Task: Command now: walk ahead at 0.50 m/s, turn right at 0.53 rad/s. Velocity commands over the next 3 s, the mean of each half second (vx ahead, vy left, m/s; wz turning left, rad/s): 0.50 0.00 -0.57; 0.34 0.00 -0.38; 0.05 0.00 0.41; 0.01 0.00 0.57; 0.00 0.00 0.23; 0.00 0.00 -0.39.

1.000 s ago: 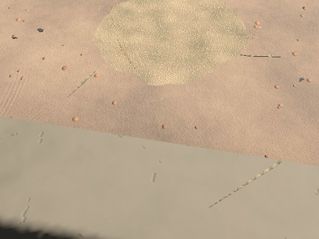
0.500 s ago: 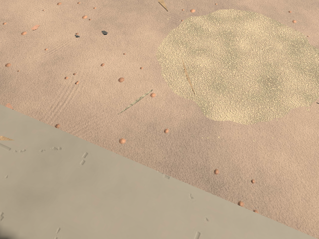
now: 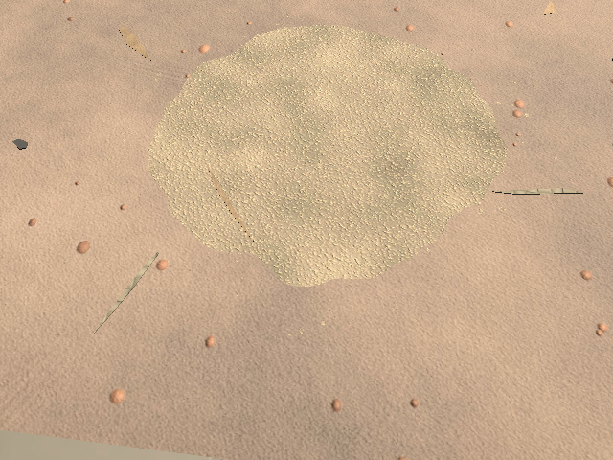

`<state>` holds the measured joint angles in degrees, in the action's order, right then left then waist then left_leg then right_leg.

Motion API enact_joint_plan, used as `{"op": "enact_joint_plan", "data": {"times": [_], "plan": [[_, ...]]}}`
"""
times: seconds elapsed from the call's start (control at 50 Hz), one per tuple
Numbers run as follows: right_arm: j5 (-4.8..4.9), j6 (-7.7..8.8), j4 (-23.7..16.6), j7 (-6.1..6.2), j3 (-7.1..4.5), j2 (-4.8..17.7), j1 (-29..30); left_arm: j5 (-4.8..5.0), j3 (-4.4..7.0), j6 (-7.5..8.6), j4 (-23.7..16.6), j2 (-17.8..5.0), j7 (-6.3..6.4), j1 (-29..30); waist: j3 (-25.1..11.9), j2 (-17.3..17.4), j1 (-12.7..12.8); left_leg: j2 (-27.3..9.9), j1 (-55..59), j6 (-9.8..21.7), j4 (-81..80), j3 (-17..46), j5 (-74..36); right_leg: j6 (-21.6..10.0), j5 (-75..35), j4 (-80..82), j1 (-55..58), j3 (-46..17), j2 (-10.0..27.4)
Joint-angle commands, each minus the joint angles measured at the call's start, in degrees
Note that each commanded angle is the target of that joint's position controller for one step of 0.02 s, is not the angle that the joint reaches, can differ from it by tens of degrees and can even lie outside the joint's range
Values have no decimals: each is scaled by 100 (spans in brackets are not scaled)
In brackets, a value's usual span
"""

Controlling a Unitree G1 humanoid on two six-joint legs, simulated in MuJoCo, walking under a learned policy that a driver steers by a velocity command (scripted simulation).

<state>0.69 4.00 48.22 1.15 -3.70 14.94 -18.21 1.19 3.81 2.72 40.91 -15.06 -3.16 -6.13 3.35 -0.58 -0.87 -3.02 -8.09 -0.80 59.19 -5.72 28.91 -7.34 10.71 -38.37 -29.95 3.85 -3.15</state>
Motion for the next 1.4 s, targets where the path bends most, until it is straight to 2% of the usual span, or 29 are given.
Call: {"op": "enact_joint_plan", "data": {"times": [0.02, 0.04, 0.06, 0.1, 0.22, 0.28, 0.34, 0.4, 0.42, 0.44, 0.46, 0.48, 0.5, 0.58, 0.64, 0.7, 0.74, 0.78, 0.86, 0.92, 0.94, 0.96, 0.98, 1.0, 1.04, 1.08, 1.2, 1.28, 1.4], "plan": [[225, 481, -973, -116, -88, 801, 563, 5, 309, 78, -53, -978, 71, -1586, -1554, -378, 719, 148, -3859, 207, 2271, 1247, -193, -1441, 66, 2107, 4494, -3981, 1988], [96, 489, -941, -52, -83, 747, 635, 21, 254, 99, -139, -837, 74, -1157, -1001, 222, 404, -98, -3609, 194, 1759, 1182, -584, -1198, -641, 2106, 3519, -3296, 1707], [-56, 439, -905, -5, -143, 817, 597, -8, 199, 102, -219, -647, 99, -832, -777, 208, 182, -268, -3231, 141, 1322, 1145, -865, -1079, -1281, 2139, 2824, -2758, 1460], [-106, 280, -928, -6, -175, 782, 365, -75, 173, 117, -337, -579, 150, -708, -704, -34, -53, -387, -2765, 9, 885, 1113, -1119, -1074, -1699, 2333, 2165, -2424, 1217], [-203, 173, -1297, -12, -18, 421, 1422, 6, 254, 63, -199, -917, 378, -1182, -445, -252, 267, -94, -2649, -254, -1503, 887, -2822, -716, -1794, 2286, 1476, -1785, 691], [-155, 307, -1133, -147, -92, 577, 1187, -162, 275, 12, -282, -1027, 411, -1070, -939, -588, 195, 267, -1311, -221, -1406, 762, -4093, -589, -1849, 1882, 993, -1776, 672], [-111, 401, -1241, -239, -150, 740, 1379, -40, 214, -26, -428, -764, 374, -1061, -664, -517, 201, 258, -1727, -51, -1820, 925, -2835, -575, -1375, 1358, 1548, -2452, 860], [-74, 538, -1021, -283, -340, 1001, 248, -8, 175, -23, -693, -693, 349, -524, -885, -612, -588, 316, -366, 276, -2822, 892, -2455, -284, -1833, -34, 1523, -2687, 608], [-137, 551, -965, -293, -478, 1481, -388, 37, 77, -15, -787, -320, 319, -955, -1505, 451, -604, -740, 849, 880, -3212, 2048, -2285, -21, -881, -1758, 898, -2263, 91], [-85, 469, -964, -323, -479, 1583, -427, 45, -30, -24, -662, 58, 312, -2069, -1789, 2099, -4, -1825, 1918, 1689, -3533, 3944, -2693, 253, 2557, -3309, -586, -1783, -552], [70, 434, -861, -330, -442, 1296, -493, 202, 71, 2, -657, -514, 337, -1963, -1420, 2097, -69, -2274, 1925, 1994, -3977, 4981, -1575, 272, 2357, -4099, -1917, -1576, -182], [81, 427, -939, -326, -353, 893, -362, 171, 190, -66, -706, -934, 401, -1184, -786, 863, -319, -2028, 1332, 1782, -4046, 4416, -1303, 289, 1713, -4387, -2098, -1549, 123], [41, 387, -955, -341, -268, 709, -78, 68, 227, -154, -848, -1012, 420, -755, -387, 331, -268, -1830, 620, 1634, -4036, 3587, -1605, 290, 1294, -4274, -1975, -1422, 275], [19, 369, -703, -275, -216, 744, 271, 40, 112, -266, -1110, -483, 258, -374, 88, 565, -4, -1235, -451, 1205, -4675, 1940, -1873, 360, 829, -2559, -1285, -1133, 773], [-171, 381, -476, -200, -323, 1090, 60, -129, 98, -210, -1038, -431, 191, -384, -562, 265, -74, -1433, 125, 1318, -4249, 1375, -3101, 457, -390, -2476, -1171, -928, 806], [-91, 394, -363, -60, -191, 772, -118, 28, 180, -100, -1083, -582, 111, 162, -248, 508, -301, -1219, 889, 939, -3887, 827, -3002, 457, -1335, -1758, -2208, -1201, 759], [-81, 333, -277, 6, -146, 715, -362, -46, 116, 7, -1212, -389, -6, 674, -83, 642, -528, -1163, 910, 792, -3667, 548, -3073, 488, -1920, -1092, -2157, -883, 724], [-42, 217, -256, 47, -131, 697, -389, -9, 41, 74, -1271, -145, -207, 1038, -2, 368, -646, -737, -571, 493, -3650, -48, -1841, 549, -3410, 533, -137, -470, 388], [157, 66, -215, 20, -178, 910, -380, 22, 90, 40, -847, -280, -257, 493, 92, 282, -349, -953, -127, 492, -2501, 317, -1438, 401, -3375, 1416, 302, -867, 584], [112, -70, 14, -17, -129, 693, -695, -269, 292, 137, 186, -746, -80, -1471, -923, -159, 521, -328, -1040, 167, 673, 175, -1183, 156, -5113, 2047, 3293, -476, 779], [27, -75, 18, -78, 3, 117, -1230, -470, 273, 164, 240, -1069, -11, -1881, -1800, -1157, 525, 194, -3022, -222, 3417, 478, 2820, -226, -8725, 126, 5403, -1161, 1895], [256, 27, 64, -138, 87, 317, -1952, -393, 234, 140, 195, -1126, -36, -2059, -2997, -1336, 586, 329, -3569, -255, 4069, 1934, 2541, -924, -9323, -539, 6158, -2036, 2883], [283, 38, 65, -137, 1, 652, -1773, -263, 229, 25, 209, -1050, -50, -1685, -3098, -1051, 469, 89, -3610, -298, 3943, 2016, 2103, -1070, -8000, -133, 5578, -2125, 2816], [310, 17, -33, -89, -85, 870, -1379, -179, 156, -10, 60, -863, -37, -988, -2620, -607, 209, -86, -3568, -260, 2929, 1886, 911, -1093, -5661, 460, 4521, -1980, 2652], [151, -290, 4, 174, -32, 543, -1004, -225, 22, -19, 10, -550, 68, -133, -1868, -511, -184, -342, -2983, -379, 2817, 1371, -465, -1151, -3259, 1507, 2349, -2364, 2854], [7, -519, -116, 267, -93, 491, -867, -370, 2, 58, 99, -552, 164, 183, -1060, -546, -411, -323, -2252, -561, 1878, 1250, -1082, -915, -3000, 1991, 978, -1487, 2330], [-26, -547, -801, 187, -71, 279, 260, -274, 111, -47, 384, -686, 575, -231, -1104, -623, -46, -350, -2379, -464, -187, 1003, -1495, -673, -2560, 2128, 1867, -754, 2220], [-40, -699, -1076, 91, -132, 300, 738, -187, 197, -201, 378, -768, 620, -160, -629, -509, 84, -271, -2425, -285, -658, 756, -1373, -629, -940, 2366, 1796, -556, 2274], [9, -699, -1368, -150, -167, 271, 985, -41, 333, -388, 384, -1038, 589, -175, -670, -499, 88, 94, -1647, 106, -2243, 145, -1115, -199, -1169, 1553, 2184, -182, 2323]]}}
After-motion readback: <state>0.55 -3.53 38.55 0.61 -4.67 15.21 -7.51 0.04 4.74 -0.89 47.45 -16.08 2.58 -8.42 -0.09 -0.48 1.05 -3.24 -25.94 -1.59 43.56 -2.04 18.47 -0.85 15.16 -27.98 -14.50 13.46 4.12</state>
